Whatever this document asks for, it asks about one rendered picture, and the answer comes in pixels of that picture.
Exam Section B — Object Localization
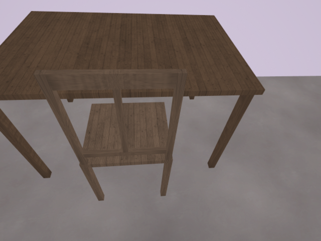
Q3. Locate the chair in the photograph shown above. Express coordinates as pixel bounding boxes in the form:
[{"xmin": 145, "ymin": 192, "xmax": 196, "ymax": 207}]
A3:
[{"xmin": 33, "ymin": 69, "xmax": 188, "ymax": 201}]

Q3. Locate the table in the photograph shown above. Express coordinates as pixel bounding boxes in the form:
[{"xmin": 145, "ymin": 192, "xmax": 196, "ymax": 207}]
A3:
[{"xmin": 0, "ymin": 11, "xmax": 265, "ymax": 178}]

